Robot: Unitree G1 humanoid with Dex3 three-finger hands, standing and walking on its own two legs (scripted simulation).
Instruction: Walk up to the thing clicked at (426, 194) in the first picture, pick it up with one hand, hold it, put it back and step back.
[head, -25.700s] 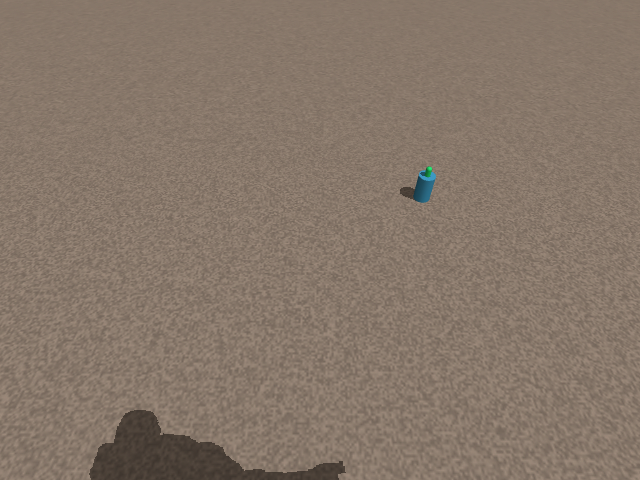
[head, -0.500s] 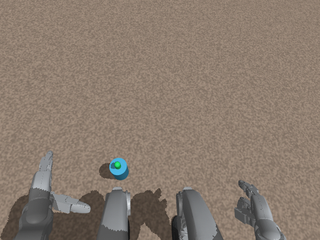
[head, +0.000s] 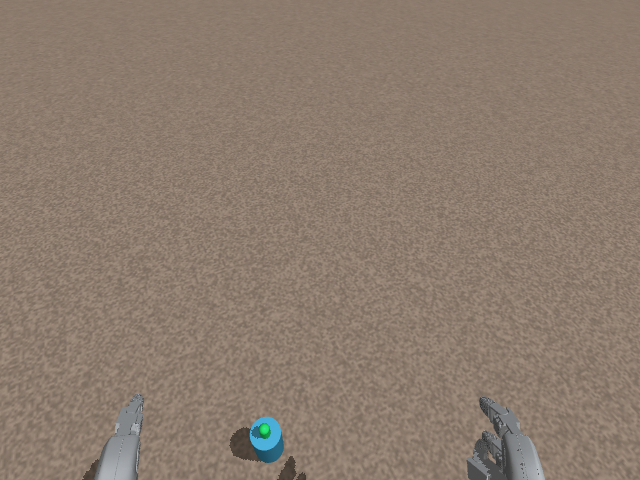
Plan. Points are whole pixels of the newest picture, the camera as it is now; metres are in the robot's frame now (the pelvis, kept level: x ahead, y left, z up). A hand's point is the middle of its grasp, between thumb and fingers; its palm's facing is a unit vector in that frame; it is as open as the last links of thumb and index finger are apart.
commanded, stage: home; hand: left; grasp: from the side
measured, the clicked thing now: (266, 437) +0.35 +0.13 -0.62
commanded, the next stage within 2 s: stand in 1.70 s
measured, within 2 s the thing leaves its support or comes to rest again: neither
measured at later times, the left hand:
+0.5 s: hand out of the picture +0.16 +0.16 -0.05, palm faces +0.11 -0.95 -0.28, open 17.4 cm
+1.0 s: hand out of the picture +0.15 +0.16 -0.05, palm faces +0.11 -0.95 -0.28, open 17.4 cm
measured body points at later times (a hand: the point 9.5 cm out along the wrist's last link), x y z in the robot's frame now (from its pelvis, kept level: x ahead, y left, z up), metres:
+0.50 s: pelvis +0.00 -0.02 +0.01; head +0.02 -0.01 +0.46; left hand +0.15 +0.21 -0.03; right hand +0.16 -0.26 -0.06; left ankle +0.01 +0.12 -0.68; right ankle -0.01 -0.15 -0.68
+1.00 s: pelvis -0.01 -0.02 +0.01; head +0.01 -0.02 +0.46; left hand +0.15 +0.21 -0.03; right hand +0.15 -0.26 -0.06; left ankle +0.01 +0.12 -0.68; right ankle -0.01 -0.15 -0.68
